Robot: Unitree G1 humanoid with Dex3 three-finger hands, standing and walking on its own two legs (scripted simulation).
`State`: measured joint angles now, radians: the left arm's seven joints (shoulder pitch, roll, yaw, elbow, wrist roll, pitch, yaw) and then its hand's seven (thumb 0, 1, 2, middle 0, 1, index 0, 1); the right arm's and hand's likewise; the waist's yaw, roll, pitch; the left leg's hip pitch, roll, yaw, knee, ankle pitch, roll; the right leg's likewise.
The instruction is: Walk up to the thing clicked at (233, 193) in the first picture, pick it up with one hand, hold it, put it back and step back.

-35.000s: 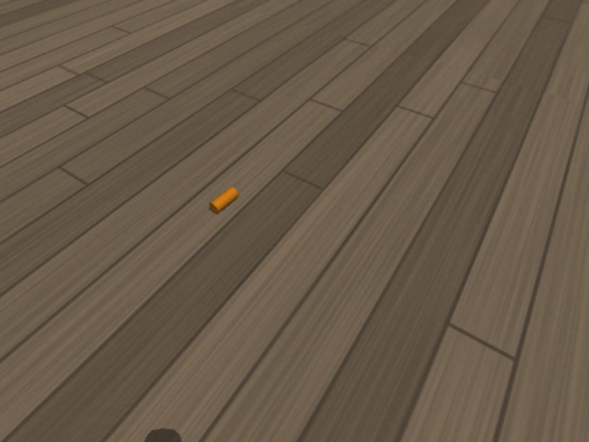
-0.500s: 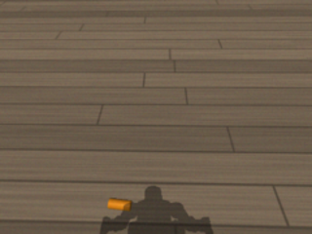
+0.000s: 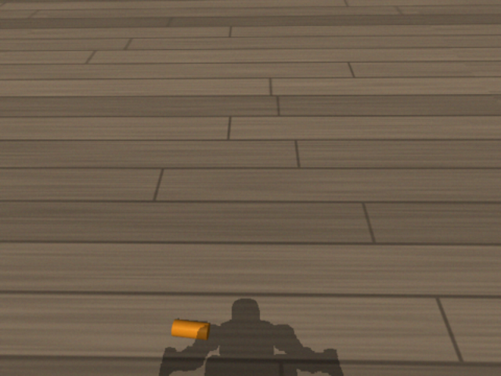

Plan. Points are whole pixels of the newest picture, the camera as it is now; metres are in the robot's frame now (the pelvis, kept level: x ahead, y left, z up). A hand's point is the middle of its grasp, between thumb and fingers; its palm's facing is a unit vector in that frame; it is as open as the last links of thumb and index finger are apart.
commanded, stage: stand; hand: left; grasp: from above
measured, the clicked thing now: (191, 329) +0.40 +0.25 -0.75
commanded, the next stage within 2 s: step back in 0.08 s
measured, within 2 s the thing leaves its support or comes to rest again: neither
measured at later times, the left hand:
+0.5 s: hand out of the picture +0.08 +0.32 -0.18, palm faces -0.05 -0.93 -0.37, open 7.4 cm
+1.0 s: hand out of the picture -0.06 +0.29 -0.16, palm faces -0.09 -0.91 -0.40, open 7.4 cm
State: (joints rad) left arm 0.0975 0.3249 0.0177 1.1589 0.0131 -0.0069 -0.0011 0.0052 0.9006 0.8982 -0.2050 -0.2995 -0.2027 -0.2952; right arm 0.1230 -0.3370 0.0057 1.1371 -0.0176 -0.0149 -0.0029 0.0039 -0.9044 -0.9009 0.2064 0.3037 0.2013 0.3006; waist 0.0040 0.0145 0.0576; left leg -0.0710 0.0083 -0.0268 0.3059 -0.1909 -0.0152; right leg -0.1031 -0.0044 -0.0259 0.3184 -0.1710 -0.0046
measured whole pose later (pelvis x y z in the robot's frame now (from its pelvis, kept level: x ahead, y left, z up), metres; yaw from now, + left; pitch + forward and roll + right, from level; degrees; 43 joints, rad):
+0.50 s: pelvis -0.07 +0.06 -0.02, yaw +0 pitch -1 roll -1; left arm 0.01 0.41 0.06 0.91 0.02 0.07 0.03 0.01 0.90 0.90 -0.20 -0.30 -0.20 -0.29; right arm 0.15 -0.36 -0.05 0.97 -0.04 0.03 0.01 0.00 -0.90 -0.90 0.21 0.30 0.20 0.30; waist -0.03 -0.07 0.21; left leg -0.26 -0.04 -0.02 0.60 -0.32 0.05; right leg -0.47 0.10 0.15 1.00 -0.55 -0.02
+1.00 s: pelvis -0.18 +0.04 -0.02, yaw -6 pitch -2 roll +2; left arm 0.17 0.35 0.07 0.84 0.04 0.05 0.00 0.01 0.90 0.90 -0.21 -0.30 -0.20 -0.30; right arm 0.13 -0.39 -0.05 0.89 0.00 0.05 -0.01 0.00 -0.90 -0.90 0.21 0.30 0.20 0.30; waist 0.02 0.00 0.16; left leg -0.45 -0.11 -0.10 1.09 -0.50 0.00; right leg -0.27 0.01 0.07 0.61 -0.30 -0.03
